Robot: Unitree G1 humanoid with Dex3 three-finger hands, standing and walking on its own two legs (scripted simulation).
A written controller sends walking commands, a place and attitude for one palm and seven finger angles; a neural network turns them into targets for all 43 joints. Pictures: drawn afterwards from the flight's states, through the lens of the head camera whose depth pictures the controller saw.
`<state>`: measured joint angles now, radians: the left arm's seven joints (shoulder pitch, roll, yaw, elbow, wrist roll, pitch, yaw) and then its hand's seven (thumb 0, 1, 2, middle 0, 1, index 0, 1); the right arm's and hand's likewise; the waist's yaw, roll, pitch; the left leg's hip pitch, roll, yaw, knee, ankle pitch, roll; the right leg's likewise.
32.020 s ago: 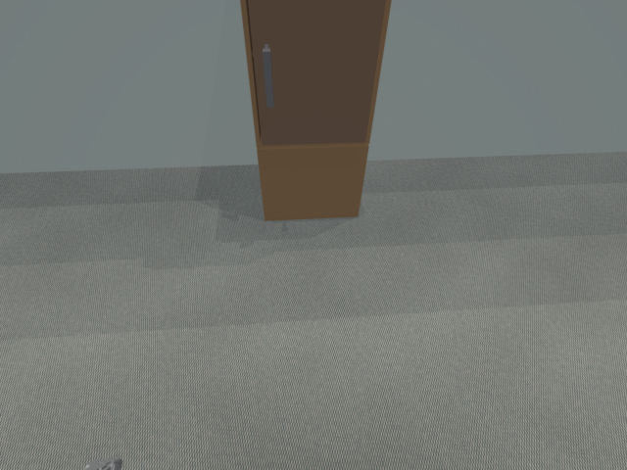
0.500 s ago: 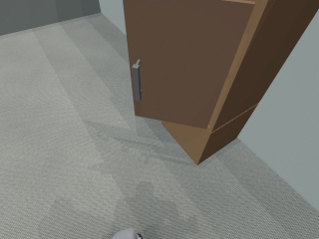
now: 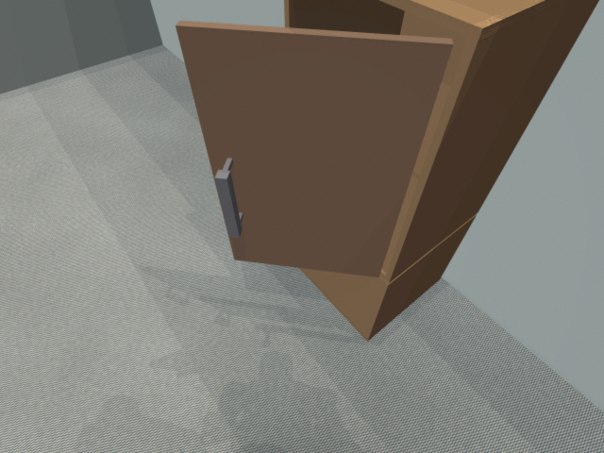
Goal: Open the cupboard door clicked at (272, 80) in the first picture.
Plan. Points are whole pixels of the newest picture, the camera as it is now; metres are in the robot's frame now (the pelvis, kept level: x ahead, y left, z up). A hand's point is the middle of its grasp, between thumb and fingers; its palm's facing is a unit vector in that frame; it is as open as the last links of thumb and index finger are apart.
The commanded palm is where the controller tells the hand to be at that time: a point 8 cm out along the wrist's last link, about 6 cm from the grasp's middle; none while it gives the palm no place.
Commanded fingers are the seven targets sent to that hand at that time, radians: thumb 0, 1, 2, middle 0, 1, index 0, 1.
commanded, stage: come to a stop and stand still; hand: left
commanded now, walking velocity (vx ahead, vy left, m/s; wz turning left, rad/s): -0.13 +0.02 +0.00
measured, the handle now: (232, 199) +0.58 +0.17 -0.07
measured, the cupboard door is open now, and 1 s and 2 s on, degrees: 43 43 43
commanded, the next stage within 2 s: look again from close up in 0.54 s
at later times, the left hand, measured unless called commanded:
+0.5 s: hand out of the picture +0.02 +0.17 -0.16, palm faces +0.01 -0.97 -0.25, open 7.4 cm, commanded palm none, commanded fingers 0.00 0.90 0.90 -0.20 -0.30 -0.20 -0.30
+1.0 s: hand out of the picture +0.03 +0.18 -0.16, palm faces -0.04 -0.96 -0.26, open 7.4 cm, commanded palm none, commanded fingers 0.00 0.90 0.90 -0.20 -0.30 -0.20 -0.30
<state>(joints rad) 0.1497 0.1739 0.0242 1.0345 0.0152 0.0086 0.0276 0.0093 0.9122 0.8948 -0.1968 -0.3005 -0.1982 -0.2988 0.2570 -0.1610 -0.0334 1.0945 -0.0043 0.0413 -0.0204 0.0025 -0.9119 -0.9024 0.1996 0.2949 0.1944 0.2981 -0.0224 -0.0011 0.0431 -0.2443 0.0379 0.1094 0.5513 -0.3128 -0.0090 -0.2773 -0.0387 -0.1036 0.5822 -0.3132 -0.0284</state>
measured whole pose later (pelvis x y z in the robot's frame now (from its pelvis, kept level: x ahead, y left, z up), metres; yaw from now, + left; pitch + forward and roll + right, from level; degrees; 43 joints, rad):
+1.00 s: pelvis -0.01 -0.02 +0.01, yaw -1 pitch -1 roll +1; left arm 0.22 0.23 -0.01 1.08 0.02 -0.02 0.02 0.01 0.90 0.89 -0.20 -0.30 -0.20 -0.30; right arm 0.26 -0.21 0.01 1.12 -0.01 -0.01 -0.01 0.00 -0.91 -0.90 0.20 0.29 0.19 0.30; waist -0.01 0.00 0.03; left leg -0.19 0.03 0.06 0.43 -0.23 -0.02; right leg -0.16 0.02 -0.04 0.47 -0.29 -0.04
